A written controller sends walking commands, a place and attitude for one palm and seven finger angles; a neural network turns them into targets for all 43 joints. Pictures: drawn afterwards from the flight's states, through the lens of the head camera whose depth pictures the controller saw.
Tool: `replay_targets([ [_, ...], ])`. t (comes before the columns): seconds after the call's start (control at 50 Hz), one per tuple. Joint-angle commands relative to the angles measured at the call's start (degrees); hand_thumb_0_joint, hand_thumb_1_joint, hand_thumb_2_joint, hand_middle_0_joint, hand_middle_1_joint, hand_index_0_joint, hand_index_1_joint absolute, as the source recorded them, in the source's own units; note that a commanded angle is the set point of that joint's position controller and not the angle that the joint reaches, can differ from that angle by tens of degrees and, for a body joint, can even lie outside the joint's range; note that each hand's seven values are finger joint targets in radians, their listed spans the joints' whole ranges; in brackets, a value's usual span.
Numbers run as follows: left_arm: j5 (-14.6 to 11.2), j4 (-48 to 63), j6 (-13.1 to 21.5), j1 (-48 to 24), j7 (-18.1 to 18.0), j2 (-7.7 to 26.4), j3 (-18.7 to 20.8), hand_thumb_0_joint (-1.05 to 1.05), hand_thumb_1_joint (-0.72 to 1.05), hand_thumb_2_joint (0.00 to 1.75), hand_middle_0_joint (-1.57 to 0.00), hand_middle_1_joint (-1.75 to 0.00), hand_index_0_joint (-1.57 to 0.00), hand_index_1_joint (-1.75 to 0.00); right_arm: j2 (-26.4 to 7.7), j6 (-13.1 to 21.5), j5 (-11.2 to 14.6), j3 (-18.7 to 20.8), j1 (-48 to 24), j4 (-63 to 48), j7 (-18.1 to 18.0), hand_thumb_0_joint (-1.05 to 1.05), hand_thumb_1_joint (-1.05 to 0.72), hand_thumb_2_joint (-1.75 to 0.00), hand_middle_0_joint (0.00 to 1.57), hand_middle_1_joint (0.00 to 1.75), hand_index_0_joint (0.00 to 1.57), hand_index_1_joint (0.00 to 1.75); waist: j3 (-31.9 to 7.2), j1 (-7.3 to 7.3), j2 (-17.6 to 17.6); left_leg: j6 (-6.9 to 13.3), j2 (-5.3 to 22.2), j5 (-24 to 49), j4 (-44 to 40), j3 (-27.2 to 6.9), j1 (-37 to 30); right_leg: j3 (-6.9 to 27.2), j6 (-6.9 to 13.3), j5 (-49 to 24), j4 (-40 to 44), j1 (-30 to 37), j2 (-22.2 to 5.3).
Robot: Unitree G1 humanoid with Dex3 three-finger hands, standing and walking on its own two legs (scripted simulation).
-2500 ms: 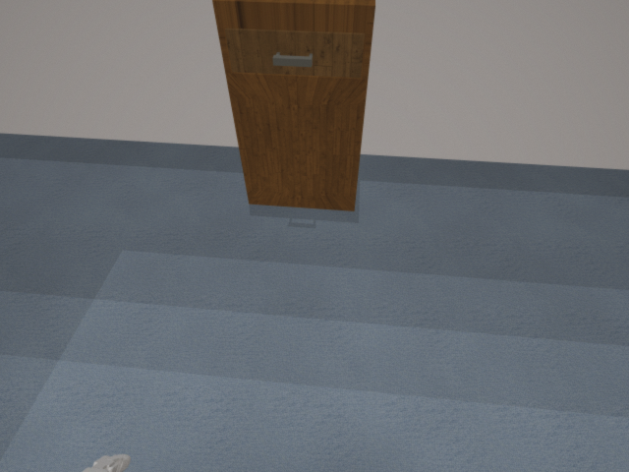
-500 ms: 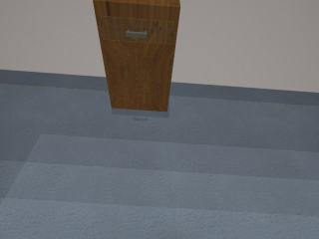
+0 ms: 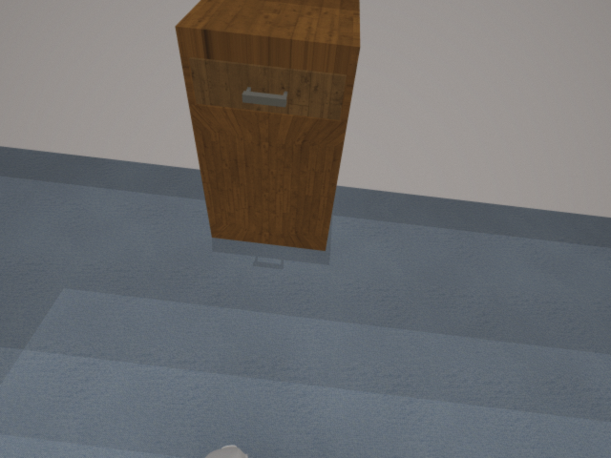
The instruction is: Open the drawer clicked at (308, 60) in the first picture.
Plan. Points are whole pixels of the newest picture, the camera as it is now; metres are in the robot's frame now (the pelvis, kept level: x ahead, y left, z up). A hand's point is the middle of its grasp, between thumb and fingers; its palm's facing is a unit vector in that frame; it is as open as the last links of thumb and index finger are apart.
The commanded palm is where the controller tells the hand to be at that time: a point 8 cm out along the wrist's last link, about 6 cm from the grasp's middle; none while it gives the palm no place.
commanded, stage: walk to a spot facing it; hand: left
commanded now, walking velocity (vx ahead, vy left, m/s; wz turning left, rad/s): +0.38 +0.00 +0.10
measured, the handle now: (265, 95) +1.07 +0.15 -0.06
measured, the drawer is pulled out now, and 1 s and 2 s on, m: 0.00 0.00 0.00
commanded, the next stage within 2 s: take the last steps up to it in 0.24 s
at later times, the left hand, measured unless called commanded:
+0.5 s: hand (189, 394) +0.25 +0.19 -0.17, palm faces -0.05 -0.98 -0.18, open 7.3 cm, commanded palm none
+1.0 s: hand (222, 336) +0.36 +0.16 -0.18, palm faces +0.05 -0.99 -0.13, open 7.3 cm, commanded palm none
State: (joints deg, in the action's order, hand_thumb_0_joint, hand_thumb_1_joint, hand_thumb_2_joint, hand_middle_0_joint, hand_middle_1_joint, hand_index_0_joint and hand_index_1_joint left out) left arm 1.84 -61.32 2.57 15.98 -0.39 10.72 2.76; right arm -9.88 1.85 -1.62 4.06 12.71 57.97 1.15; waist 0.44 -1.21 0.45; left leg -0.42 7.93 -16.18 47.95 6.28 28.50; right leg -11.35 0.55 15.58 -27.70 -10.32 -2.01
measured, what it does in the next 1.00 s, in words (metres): walks ahead: left foot, then right foot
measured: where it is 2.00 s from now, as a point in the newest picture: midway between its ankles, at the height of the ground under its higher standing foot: (290, 383)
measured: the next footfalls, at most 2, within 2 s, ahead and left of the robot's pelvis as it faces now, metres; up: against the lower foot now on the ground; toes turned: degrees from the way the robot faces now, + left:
left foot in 0.08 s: +0.16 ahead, +0.12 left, +0.00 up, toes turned +11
right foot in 0.58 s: +0.37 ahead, -0.12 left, +0.00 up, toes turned -13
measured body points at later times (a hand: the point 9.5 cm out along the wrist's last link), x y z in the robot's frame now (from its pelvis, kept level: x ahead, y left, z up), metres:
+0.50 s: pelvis +0.21 +0.02 +0.01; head +0.23 +0.02 +0.45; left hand +0.26 +0.25 -0.15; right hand +0.11 -0.18 -0.15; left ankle +0.12 +0.11 -0.73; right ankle +0.31 -0.12 -0.70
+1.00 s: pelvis +0.38 +0.00 +0.00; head +0.38 +0.01 +0.45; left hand +0.36 +0.21 -0.16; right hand +0.45 -0.25 -0.13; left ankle +0.47 +0.12 -0.72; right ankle +0.34 -0.11 -0.73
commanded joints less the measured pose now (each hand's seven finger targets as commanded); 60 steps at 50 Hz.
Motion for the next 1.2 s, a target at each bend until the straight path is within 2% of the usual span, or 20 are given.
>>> replay_targets([
  [0.0,-0.1,2.2,0.8,2.3,0.2,8.2,1.6,0.00,0.90,0.90,-0.20,-0.30,-0.20,-0.30,-1.4,0.8,0.3,-0.3,5.1,-1.2,0.6,0.00,-0.90,-0.90,0.20,0.30,0.20,0.30,6.1,-0.63,2.8,0.3,-2.5,2.4,-11.0,3.1,-13.1,10.1,6.4,12.3,13.9,-10.5,-13.8],
  [0.04,-0.4,2.8,0.4,2.9,0.5,6.0,1.1,0.00,0.90,0.90,-0.20,-0.30,-0.20,-0.30,-5.7,1.4,0.1,0.5,12.5,0.8,-0.1,0.00,-0.90,-0.90,0.20,0.30,0.20,0.30,3.3,-3.96,-6.9,1.4,-1.1,-4.7,-19.9,-1.6,-26.3,5.2,3.7,8.8,-1.6,-15.5,-8.4],
  [0.06,-1.0,4.5,0.4,2.7,1.1,2.5,0.6,0.00,0.90,0.90,-0.20,-0.30,-0.20,-0.30,-11.8,1.8,-0.7,2.1,18.4,1.8,-0.7,0.00,-0.90,-0.90,0.20,0.30,0.20,0.30,2.4,-6.10,-20.5,6.5,11.9,-15.7,-31.4,-22.5,-31.9,-0.1,0.4,11.5,-20.7,-25.3,-1.6],
  [0.08,-0.4,7.1,0.7,-1.4,1.0,3.3,0.3,0.00,0.90,0.90,-0.20,-0.30,-0.20,-0.30,-14.2,1.6,-0.5,2.3,22.0,2.4,-1.2,0.00,-0.90,-0.90,0.20,0.30,0.20,0.30,2.3,-6.91,-21.6,10.6,17.9,-17.3,-37.6,-34.5,-31.7,4.1,0.3,17.7,-33.8,-30.8,0.4],
  [0.12,-0.2,5.9,0.4,-2.9,1.3,3.9,1.0,0.00,0.90,0.90,-0.20,-0.30,-0.20,-0.30,-9.7,1.6,0.2,0.8,13.9,0.8,-2.1,0.00,-0.90,-0.90,0.20,0.30,0.20,0.30,5.3,-3.61,-9.5,10.3,16.3,-18.0,-39.3,-29.2,-24.0,10.0,0.5,7.9,-43.9,-33.0,-4.2],
  [0.2,0.2,1.9,-1.1,3.6,1.6,1.3,0.9,0.00,0.90,0.90,-0.20,-0.30,-0.20,-0.30,-4.6,3.5,0.6,-0.4,8.6,0.7,-2.6,0.00,-0.90,-0.90,0.20,0.30,0.20,0.30,2.8,1.17,-5.6,6.6,9.2,6.7,-38.1,-9.3,-20.7,10.0,-1.5,-2.7,-39.5,-25.5,-6.0],
  [0.44,-0.3,4.5,-1.5,-7.7,1.5,-0.4,0.4,0.00,0.90,0.90,-0.20,-0.30,-0.20,-0.30,-4.4,2.4,0.1,-0.4,16.1,7.0,-2.9,0.00,-0.90,-0.90,0.20,0.30,0.20,0.30,6.7,-1.48,-8.4,7.7,9.6,27.3,-33.0,1.2,-27.8,4.2,-0.1,-4.5,-12.6,-21.3,-3.2],
  [0.48,-0.3,4.4,-1.1,-7.3,1.5,0.4,0.5,0.00,0.90,0.90,-0.20,-0.30,-0.20,-0.30,-4.7,2.1,-0.1,-0.3,16.1,7.6,-2.9,0.00,-0.90,-0.90,0.20,0.30,0.20,0.30,6.6,-0.92,-8.3,7.4,10.1,28.6,-29.9,0.9,-27.6,3.0,0.8,-2.8,-9.1,-17.0,-2.0],
  [0.52,0.0,1.5,-0.2,1.9,1.4,2.1,1.0,0.00,0.90,0.90,-0.20,-0.30,-0.20,-0.30,-5.2,1.9,0.3,-0.4,14.6,7.7,-2.9,0.00,-0.90,-0.90,0.20,0.30,0.20,0.30,1.9,3.87,-5.7,5.5,8.0,35.3,-18.2,3.2,-25.8,0.7,2.1,-5.9,-2.7,-3.5,1.0],
  [0.54,0.2,-0.9,0.5,9.5,1.0,5.2,1.9,0.00,0.90,0.90,-0.20,-0.30,-0.20,-0.30,-4.7,2.2,0.9,-0.5,14.0,7.5,-2.5,0.00,-0.90,-0.90,0.20,0.30,0.20,0.30,-2.6,7.34,-1.3,3.6,5.7,30.0,-6.6,4.7,-17.9,5.1,3.7,-9.0,-1.2,9.8,-2.2],
  [0.56,0.2,-2.4,1.2,16.1,0.2,11.2,3.3,0.00,0.90,0.90,-0.20,-0.30,-0.20,-0.30,-1.1,2.6,1.6,-1.1,16.1,6.0,-2.1,0.00,-0.90,-0.90,0.20,0.30,0.20,0.30,-9.4,8.65,14.1,0.9,-1.5,1.8,11.4,7.3,-3.0,26.3,9.3,-14.5,3.2,22.9,-18.2],
  [0.58,-1.1,-2.7,0.9,18.4,-0.1,12.9,3.1,0.00,0.90,0.90,-0.20,-0.30,-0.20,-0.30,-1.8,2.0,1.6,-1.2,13.2,4.1,-2.1,0.00,-0.90,-0.90,0.20,0.30,0.20,0.30,-9.1,8.12,12.0,0.8,-5.3,-17.4,24.9,1.2,3.2,36.6,14.0,-19.1,10.0,21.6,-24.8],
  [0.64,-1.0,0.6,0.9,4.7,-0.7,6.3,1.5,0.00,0.90,0.90,-0.20,-0.30,-0.20,-0.30,-0.9,0.9,0.6,-0.5,7.5,4.0,-1.8,0.00,-0.90,-0.90,0.20,0.30,0.20,0.30,1.3,3.77,3.5,0.9,1.6,-4.7,26.7,-5.7,4.9,24.3,9.8,-5.4,14.1,2.5,-19.5],
  [0.72,-0.3,1.2,1.6,1.8,-0.8,3.0,0.8,0.00,0.90,0.90,-0.20,-0.30,-0.20,-0.30,1.5,-1.0,-0.1,-0.6,11.5,5.4,-1.2,0.00,-0.90,-0.90,0.20,0.30,0.20,0.30,2.6,-0.21,4.4,-1.0,1.8,-0.1,16.2,-3.0,-0.2,13.2,7.6,-5.8,16.7,-6.4,-14.6],
  [0.92,-0.2,-0.3,1.4,5.9,0.0,6.7,1.3,0.00,0.90,0.90,-0.20,-0.30,-0.20,-0.30,-1.1,0.3,0.4,-0.8,-2.5,-1.4,0.5,0.00,-0.90,-0.90,0.20,0.30,0.20,0.30,6.0,2.72,5.7,-0.5,-0.9,1.1,-8.6,0.6,-3.0,13.2,8.3,0.1,16.7,-1.2,-15.0],
  [1.0,-0.6,-0.5,0.4,5.2,0.1,5.5,1.2,0.00,0.90,0.90,-0.20,-0.30,-0.20,-0.30,-4.3,1.3,0.2,-0.5,6.3,1.1,-0.4,0.00,-0.90,-0.90,0.20,0.30,0.20,0.30,3.1,-1.75,-2.0,0.3,-2.7,2.7,-20.7,1.7,-23.2,7.8,4.7,-0.9,3.1,-8.0,-10.0],
  [1.04,-0.9,2.2,0.6,5.0,0.6,1.0,0.3,0.00,0.90,0.90,-0.20,-0.30,-0.20,-0.30,-13.8,1.4,-0.5,1.5,18.1,3.3,-1.5,0.00,-0.90,-0.90,0.20,0.30,0.20,0.30,-2.3,-4.94,-21.7,9.2,17.2,2.0,-33.6,-26.1,-34.9,1.0,0.0,18.2,-27.5,-22.8,0.8],
  [1.06,-0.4,2.6,0.3,2.4,0.1,2.6,0.4,0.00,0.90,0.90,-0.20,-0.30,-0.20,-0.30,-12.4,1.1,-0.2,0.9,16.8,3.6,-2.1,0.00,-0.90,-0.90,0.20,0.30,0.20,0.30,-1.8,-5.10,-18.2,9.9,17.6,-2.2,-35.8,-26.4,-31.3,7.2,0.9,18.0,-35.9,-24.4,-1.0],
  [1.12,-0.2,1.2,0.0,1.5,1.1,1.2,0.6,0.00,0.90,0.90,-0.20,-0.30,-0.20,-0.30,-6.3,1.9,0.2,-0.9,7.8,1.1,-2.6,0.00,-0.90,-0.90,0.20,0.30,0.20,0.30,4.1,-0.64,-5.9,8.7,12.7,1.9,-37.5,-15.2,-20.3,9.6,0.2,6.0,-39.1,-23.7,-5.4],
  [1.18,-0.2,-0.2,-1.2,4.9,0.8,-0.5,0.4,0.00,0.90,0.90,-0.20,-0.30,-0.20,-0.30,-3.9,2.7,0.5,-1.1,7.2,1.7,-2.9,0.00,-0.90,-0.90,0.20,0.30,0.20,0.30,2.1,1.51,-6.2,8.1,9.1,14.6,-37.0,-7.3,-19.2,8.5,-1.2,1.6,-34.0,-19.3,-5.3],
])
